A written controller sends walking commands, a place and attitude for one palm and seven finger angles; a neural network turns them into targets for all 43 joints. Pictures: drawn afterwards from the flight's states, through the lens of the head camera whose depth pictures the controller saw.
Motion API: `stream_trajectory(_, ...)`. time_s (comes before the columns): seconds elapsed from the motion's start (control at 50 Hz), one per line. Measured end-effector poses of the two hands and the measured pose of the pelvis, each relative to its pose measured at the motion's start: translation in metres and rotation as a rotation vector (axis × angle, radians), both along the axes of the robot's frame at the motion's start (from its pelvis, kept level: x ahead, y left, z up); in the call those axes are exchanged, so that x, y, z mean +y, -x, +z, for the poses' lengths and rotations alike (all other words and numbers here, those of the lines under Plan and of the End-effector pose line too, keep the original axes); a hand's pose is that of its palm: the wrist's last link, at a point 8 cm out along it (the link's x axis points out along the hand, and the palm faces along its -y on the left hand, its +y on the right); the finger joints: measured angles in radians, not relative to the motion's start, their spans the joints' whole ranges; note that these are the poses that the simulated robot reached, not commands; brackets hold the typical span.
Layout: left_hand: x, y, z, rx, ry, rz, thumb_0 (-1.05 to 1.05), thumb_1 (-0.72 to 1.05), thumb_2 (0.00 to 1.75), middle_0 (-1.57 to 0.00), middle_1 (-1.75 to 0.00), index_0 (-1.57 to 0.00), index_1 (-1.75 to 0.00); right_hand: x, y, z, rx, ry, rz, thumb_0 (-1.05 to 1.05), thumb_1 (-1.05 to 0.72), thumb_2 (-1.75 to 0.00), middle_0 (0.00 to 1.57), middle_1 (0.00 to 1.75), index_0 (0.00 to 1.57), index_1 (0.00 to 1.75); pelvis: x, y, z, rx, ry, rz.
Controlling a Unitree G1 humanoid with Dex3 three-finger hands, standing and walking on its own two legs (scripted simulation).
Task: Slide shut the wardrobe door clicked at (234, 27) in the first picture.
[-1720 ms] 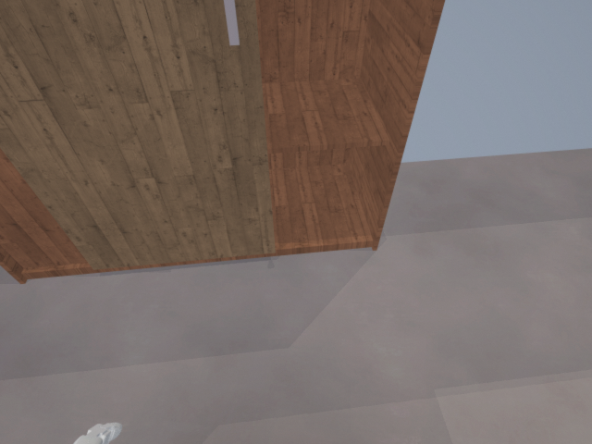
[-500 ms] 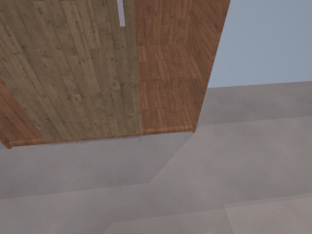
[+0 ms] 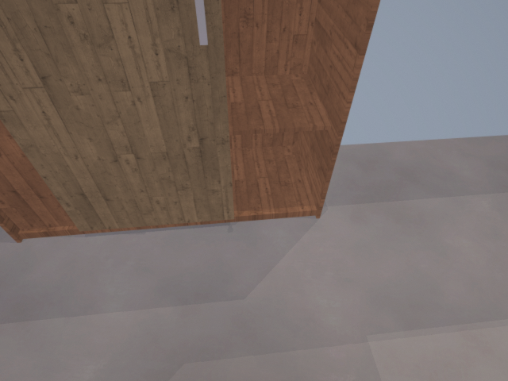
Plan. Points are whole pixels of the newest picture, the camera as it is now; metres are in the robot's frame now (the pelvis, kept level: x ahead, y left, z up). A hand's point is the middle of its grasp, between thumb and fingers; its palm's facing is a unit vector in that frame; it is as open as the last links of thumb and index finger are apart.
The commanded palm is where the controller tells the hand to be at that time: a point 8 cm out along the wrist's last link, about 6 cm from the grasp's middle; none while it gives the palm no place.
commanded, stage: turn to face it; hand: left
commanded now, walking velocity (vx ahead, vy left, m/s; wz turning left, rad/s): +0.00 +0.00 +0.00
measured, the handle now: out of the picture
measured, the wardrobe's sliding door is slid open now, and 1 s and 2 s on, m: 0.42 0.42 0.42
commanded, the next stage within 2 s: take the last steps up to it in 0.38 s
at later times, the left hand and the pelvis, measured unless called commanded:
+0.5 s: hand out of the picture +0.02 +0.21 -0.18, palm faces +0.07 -0.97 -0.25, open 7.4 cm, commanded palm none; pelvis -0.02 +0.00 -0.01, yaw +4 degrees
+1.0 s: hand out of the picture -0.04 +0.14 -0.18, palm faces +0.25 -0.95 -0.17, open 7.4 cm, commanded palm none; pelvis +0.07 +0.00 -0.01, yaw +9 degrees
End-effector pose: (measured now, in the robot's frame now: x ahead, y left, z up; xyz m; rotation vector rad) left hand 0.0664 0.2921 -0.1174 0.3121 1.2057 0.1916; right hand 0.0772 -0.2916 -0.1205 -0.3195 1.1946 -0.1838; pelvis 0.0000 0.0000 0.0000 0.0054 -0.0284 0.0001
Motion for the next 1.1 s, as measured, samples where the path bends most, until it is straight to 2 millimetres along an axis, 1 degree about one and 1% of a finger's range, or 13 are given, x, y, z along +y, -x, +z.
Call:
stream_trajectory(0.18,0.0,0.002,-0.001,-0.007,0.0,0.011,0.0,0.9,0.9,-0.2,-0.3,-0.2,-0.3,-0.001,0.002,-0.001,0.009,0.001,0.008,0.01,-0.9,-0.9,0.21,0.3,0.2,0.3,-0.001,0.003,-0.001,0.001,0.0,0.015)
stream_trajectory(0.26,-0.003,0.007,-0.003,-0.009,0.003,0.029,0.0,0.9,0.9,-0.2,-0.3,-0.2,-0.3,0.004,0.004,-0.005,0.024,-0.006,0.016,0.01,-0.91,-0.9,0.2,0.3,0.2,0.3,0.0,0.005,-0.003,0.004,0.0,0.029)
stream_trajectory(0.38,-0.017,0.025,-0.014,0.013,0.037,0.063,0.0,0.9,0.9,-0.2,-0.3,-0.2,-0.3,0.026,0.015,-0.017,0.059,-0.054,0.027,0.01,-0.91,-0.9,0.2,0.3,0.2,0.3,0.001,0.01,-0.007,0.008,0.001,0.049)
stream_trajectory(0.56,-0.04,0.069,-0.034,0.076,0.114,0.134,0.0,0.9,0.9,-0.2,-0.3,-0.2,-0.3,0.066,0.039,-0.032,0.122,-0.128,0.045,0.01,-0.91,-0.9,0.2,0.3,0.2,0.3,0.006,0.018,-0.013,0.014,0.008,0.084)
stream_trajectory(0.62,-0.044,0.085,-0.039,0.112,0.139,0.156,0.0,0.9,0.9,-0.2,-0.3,-0.2,-0.3,0.074,0.047,-0.033,0.142,-0.136,0.04,0.01,-0.91,-0.9,0.2,0.3,0.2,0.3,0.008,0.012,-0.013,0.019,0.013,0.087)
stream_trajectory(0.72,-0.052,0.106,-0.045,0.184,0.166,0.185,0.0,0.9,0.9,-0.2,-0.3,-0.2,-0.3,0.076,0.059,-0.034,0.171,-0.137,-0.002,0.01,-0.91,-0.9,0.21,0.3,0.2,0.3,0.008,-0.003,-0.015,0.029,0.008,0.086)
stream_trajectory(0.76,-0.058,0.109,-0.044,0.211,0.168,0.192,0.0,0.91,0.9,-0.2,-0.3,-0.2,-0.3,0.074,0.063,-0.035,0.186,-0.141,-0.024,0.01,-0.91,-0.9,0.21,0.3,0.2,0.3,0.004,-0.01,-0.015,0.033,0.003,0.088)
stream_trajectory(0.84,-0.072,0.105,-0.042,0.206,0.165,0.23,0.0,0.91,0.9,-0.2,-0.3,-0.19,-0.3,0.062,0.067,-0.042,0.246,-0.145,-0.035,0.01,-0.91,-0.9,0.21,0.3,0.2,0.3,-0.006,-0.028,-0.019,0.035,0.008,0.115)
stream_trajectory(0.88,-0.08,0.105,-0.04,0.185,0.163,0.275,0.0,0.91,0.9,-0.2,-0.3,-0.2,-0.3,0.057,0.06,-0.041,0.286,-0.14,-0.011,0.01,-0.91,-0.9,0.2,0.3,0.2,0.3,-0.008,-0.039,-0.018,0.034,0.012,0.14)
stream_trajectory(0.94,-0.093,0.111,-0.035,0.21,0.173,0.325,0.0,0.91,0.9,-0.19,-0.3,-0.19,-0.3,0.053,0.029,-0.037,0.29,-0.132,0.018,0.01,-0.91,-0.9,0.2,0.3,0.2,0.3,-0.007,-0.057,-0.013,0.032,0.008,0.155)
stream_trajectory(0.98,-0.104,0.117,-0.031,0.255,0.192,0.344,0.0,0.91,0.9,-0.19,-0.3,-0.19,-0.3,0.054,0.0,-0.036,0.255,-0.129,0.034,0.01,-0.91,-0.9,0.2,0.3,0.2,0.3,-0.005,-0.068,-0.011,0.033,0.007,0.16)
stream_trajectory(1.02,-0.114,0.121,-0.029,0.309,0.217,0.356,0.0,0.91,0.9,-0.19,-0.3,-0.19,-0.3,0.059,-0.035,-0.034,0.205,-0.131,0.049,0.01,-0.91,-0.9,0.2,0.3,0.2,0.3,0.0,-0.081,-0.01,0.035,0.007,0.162)
stream_trajectory(1.1,-0.128,0.123,-0.026,0.411,0.273,0.383,0.0,0.91,0.9,-0.2,-0.3,-0.19,-0.3,0.082,-0.112,-0.031,0.095,-0.145,0.092,0.01,-0.91,-0.9,0.2,0.3,0.2,0.3,0.012,-0.107,-0.012,0.039,0.011,0.155)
